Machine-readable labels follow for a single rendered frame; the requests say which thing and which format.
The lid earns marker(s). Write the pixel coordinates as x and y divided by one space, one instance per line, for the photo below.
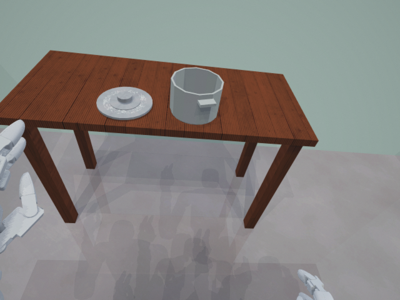
109 106

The table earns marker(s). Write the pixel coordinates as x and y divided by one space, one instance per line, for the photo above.
62 89

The left robot hand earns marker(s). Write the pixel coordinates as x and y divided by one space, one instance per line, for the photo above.
21 220

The right robot hand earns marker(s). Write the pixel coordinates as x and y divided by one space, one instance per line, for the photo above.
314 286

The knob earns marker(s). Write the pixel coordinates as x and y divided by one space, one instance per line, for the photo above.
124 97

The pot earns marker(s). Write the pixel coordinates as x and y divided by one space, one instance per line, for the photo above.
195 95

